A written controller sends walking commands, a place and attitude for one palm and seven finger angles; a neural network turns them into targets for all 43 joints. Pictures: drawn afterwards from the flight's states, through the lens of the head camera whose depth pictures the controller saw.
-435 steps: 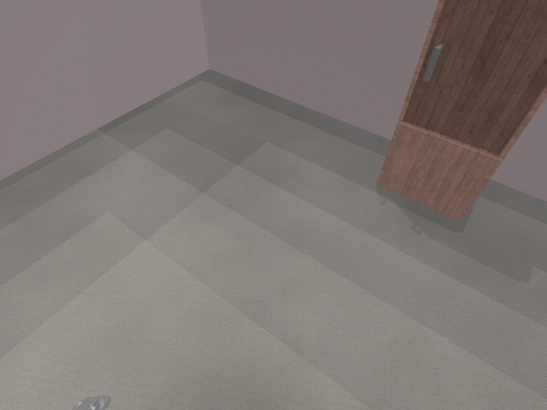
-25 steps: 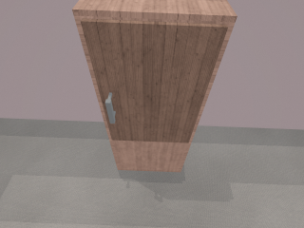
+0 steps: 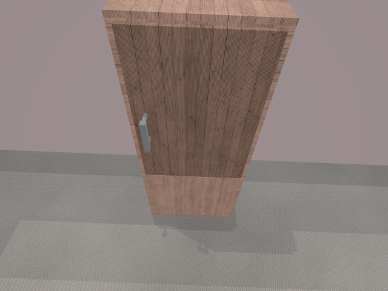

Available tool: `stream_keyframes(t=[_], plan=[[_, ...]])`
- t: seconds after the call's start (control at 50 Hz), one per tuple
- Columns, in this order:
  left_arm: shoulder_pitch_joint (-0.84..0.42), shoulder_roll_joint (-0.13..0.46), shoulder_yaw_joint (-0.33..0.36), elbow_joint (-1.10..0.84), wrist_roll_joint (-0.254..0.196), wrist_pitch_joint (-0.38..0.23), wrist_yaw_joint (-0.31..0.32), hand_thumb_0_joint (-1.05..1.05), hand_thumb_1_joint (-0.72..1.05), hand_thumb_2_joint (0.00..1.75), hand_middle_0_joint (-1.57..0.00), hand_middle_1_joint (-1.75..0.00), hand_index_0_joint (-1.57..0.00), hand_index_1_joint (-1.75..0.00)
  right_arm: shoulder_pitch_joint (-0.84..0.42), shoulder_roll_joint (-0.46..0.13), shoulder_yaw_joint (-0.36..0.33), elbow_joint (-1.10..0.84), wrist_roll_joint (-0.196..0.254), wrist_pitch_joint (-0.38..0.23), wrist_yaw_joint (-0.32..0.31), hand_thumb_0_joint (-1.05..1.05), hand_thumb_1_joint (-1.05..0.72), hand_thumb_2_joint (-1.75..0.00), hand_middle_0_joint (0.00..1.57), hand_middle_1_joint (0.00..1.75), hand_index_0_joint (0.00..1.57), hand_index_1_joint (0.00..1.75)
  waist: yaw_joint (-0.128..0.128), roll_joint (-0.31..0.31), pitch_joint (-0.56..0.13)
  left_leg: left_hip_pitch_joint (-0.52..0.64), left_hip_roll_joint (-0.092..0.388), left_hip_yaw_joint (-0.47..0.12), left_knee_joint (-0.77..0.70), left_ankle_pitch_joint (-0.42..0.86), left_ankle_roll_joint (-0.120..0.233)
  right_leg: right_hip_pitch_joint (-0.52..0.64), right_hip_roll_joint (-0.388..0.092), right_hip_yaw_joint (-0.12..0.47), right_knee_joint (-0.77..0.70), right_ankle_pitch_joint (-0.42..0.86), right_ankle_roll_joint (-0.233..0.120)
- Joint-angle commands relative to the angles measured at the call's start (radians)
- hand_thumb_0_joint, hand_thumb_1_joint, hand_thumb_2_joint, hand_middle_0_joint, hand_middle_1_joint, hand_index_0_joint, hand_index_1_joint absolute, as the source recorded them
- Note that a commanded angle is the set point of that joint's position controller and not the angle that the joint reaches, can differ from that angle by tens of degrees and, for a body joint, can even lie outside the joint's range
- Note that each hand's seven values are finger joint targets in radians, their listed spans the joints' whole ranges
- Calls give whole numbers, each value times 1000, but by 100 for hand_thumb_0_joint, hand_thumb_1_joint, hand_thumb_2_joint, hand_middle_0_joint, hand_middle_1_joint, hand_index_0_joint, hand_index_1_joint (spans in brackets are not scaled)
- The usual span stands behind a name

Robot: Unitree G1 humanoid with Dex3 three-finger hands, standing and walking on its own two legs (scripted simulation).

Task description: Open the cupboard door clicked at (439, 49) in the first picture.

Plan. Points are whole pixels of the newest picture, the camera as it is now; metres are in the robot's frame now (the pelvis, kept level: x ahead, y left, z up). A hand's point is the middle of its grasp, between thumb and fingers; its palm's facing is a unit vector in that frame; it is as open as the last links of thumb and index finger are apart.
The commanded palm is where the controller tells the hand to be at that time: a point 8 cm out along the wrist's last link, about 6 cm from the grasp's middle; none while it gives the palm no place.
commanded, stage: come to a stop and stand still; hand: left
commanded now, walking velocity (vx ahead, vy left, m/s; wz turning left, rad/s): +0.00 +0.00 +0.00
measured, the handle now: (146, 132) +0.57 +0.18 -0.06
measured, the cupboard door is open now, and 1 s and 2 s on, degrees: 0 0 0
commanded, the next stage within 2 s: look again from close up in 0.54 s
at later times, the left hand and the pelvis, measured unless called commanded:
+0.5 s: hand out of the picture -0.06 +0.22 -0.16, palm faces +0.02 -0.97 -0.24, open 7.4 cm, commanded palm none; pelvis -0.05 +0.02 +0.01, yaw +0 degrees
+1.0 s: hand out of the picture -0.07 +0.17 -0.17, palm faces +0.04 -0.99 -0.16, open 7.4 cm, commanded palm none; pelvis -0.06 +0.02 +0.01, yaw +0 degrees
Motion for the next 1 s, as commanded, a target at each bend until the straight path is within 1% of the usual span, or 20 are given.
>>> stream_keyframes(t=[0.0,0.04,0.06,0.08,0.12,0.16,0.18,0.22,0.3,0.36,0.4,0.44,0.5,0.56,0.64,0.68,0.76,0.82,0.9,0.98], plan=[[19,141,23,-74,1,-5,-3,0,90,90,-20,-30,-20,-30,20,-132,-28,-76,0,-22,-1,0,-90,-90,20,30,20,30,-2,33,-38,11,81,-82,-103,340,51,7,-29,60,-102,262,-48],[9,143,20,-72,1,-1,-9,0,90,90,-20,-30,-20,-30,2,-148,-26,-82,-1,-21,3,0,-90,-90,20,30,20,30,2,56,7,-40,85,-104,-160,198,54,-6,-16,56,-131,131,-41],[12,144,19,-66,1,-1,-11,0,90,90,-20,-30,-20,-30,-3,-152,-23,-83,-1,-21,4,0,-90,-90,20,30,20,30,4,67,18,-57,84,-108,-184,130,53,-7,-14,60,-146,93,-40],[6,148,18,-63,4,-1,-13,0,90,90,-20,-30,-20,-30,-5,-152,-22,-83,-1,-22,6,0,-90,-90,20,30,20,30,7,77,21,-66,81,-115,-206,84,53,6,-15,63,-160,75,-39],[9,154,17,-52,3,-1,-15,0,90,90,-20,-30,-20,-30,-7,-159,-22,-82,-1,-20,9,0,-90,-90,20,30,20,30,5,64,42,-86,76,-125,-244,-36,48,-8,-17,68,-178,29,-38],[17,157,16,-38,4,-4,-18,0,90,90,-20,-30,-20,-30,-3,-169,-23,-78,0,-19,11,0,-90,-90,20,30,20,30,6,60,50,-95,76,-135,-275,-103,46,-12,-20,72,-194,10,-36],[23,151,15,-34,5,-5,-18,0,90,90,-20,-30,-20,-30,6,-162,-21,-71,1,-20,11,0,-90,-90,20,30,20,30,6,52,26,-81,78,-136,-282,-96,47,6,-22,71,-200,21,-34],[32,150,13,-19,5,-7,-18,0,90,90,-20,-30,-20,-30,19,-161,-20,-58,2,-19,13,0,-90,-90,20,30,20,30,3,21,31,-83,75,-133,-286,-115,42,-4,-30,79,-219,-6,-31],[64,137,11,12,5,-9,-17,0,90,90,-20,-30,-20,-30,45,-154,-17,-25,4,-19,13,0,-90,-90,20,30,20,30,3,28,32,-82,76,-141,-311,-132,42,-2,-34,81,-238,-10,-28],[87,129,8,38,5,-12,-15,0,90,90,-20,-30,-20,-30,66,-144,-15,5,7,-19,13,0,-90,-90,20,30,20,30,1,7,32,-78,73,-135,-309,-117,38,-4,-43,92,-254,-16,-28],[102,119,5,55,4,-12,-13,0,90,90,-20,-30,-20,-30,82,-138,-12,24,9,-20,12,0,-90,-90,20,30,20,30,1,31,29,-79,78,-143,-324,-123,39,5,-41,85,-250,-4,-27],[123,107,4,76,4,-14,-12,0,90,90,-20,-30,-20,-30,87,-131,-11,43,10,-19,11,0,-90,-90,20,30,20,30,4,30,39,-82,76,-142,-324,-121,38,6,-43,88,-256,2,-27],[144,92,0,98,4,-16,-8,0,90,90,-20,-30,-20,-30,113,-111,-7,70,13,-19,10,0,-90,-90,20,30,20,30,1,-1,37,-66,72,-131,-311,-85,35,5,-52,93,-267,7,-27],[163,74,-3,120,3,-16,-6,0,90,90,-20,-30,-20,-30,129,-93,-6,95,14,-16,8,0,-90,-90,20,30,20,30,-2,11,58,-68,68,-127,-312,-94,31,-18,-51,102,-277,-18,-27],[186,52,-4,139,3,-18,-1,0,90,90,-20,-30,-20,-30,149,-70,-5,114,16,-16,7,0,-90,-90,20,30,20,30,0,19,51,-63,70,-122,-313,-83,29,-11,-50,97,-272,4,-26],[193,45,-4,142,5,-17,1,0,90,90,-20,-30,-20,-30,157,-64,-3,120,16,-15,6,0,-90,-90,20,30,20,30,1,12,66,-78,69,-123,-311,-90,28,-10,-48,95,-272,1,-26],[204,20,-3,151,6,-17,2,0,90,90,-20,-30,-20,-30,162,-47,-4,128,16,-15,4,0,-90,-90,20,30,20,30,2,30,72,-81,69,-123,-317,-93,26,-17,-44,92,-265,11,-25],[211,12,-1,153,7,-17,4,0,90,90,-20,-30,-20,-30,166,-35,-5,128,15,-12,4,0,-90,-90,20,30,20,30,3,9,86,-87,64,-117,-306,-95,25,-33,-47,98,-274,-13,-26],[209,8,3,145,7,-19,5,0,90,90,-20,-30,-20,-30,174,-22,-6,130,15,-12,4,0,-90,-90,20,30,20,30,-1,-11,78,-73,59,-104,-283,-68,23,-47,-51,106,-281,-22,-29],[207,4,6,140,8,-19,5,0,90,90,-20,-30,-20,-30,178,-18,-6,132,14,-12,4,0,-90,-90,20,30,20,30,-3,5,80,-72,62,-111,-288,-78,24,-55,-46,105,-279,-27,-29]])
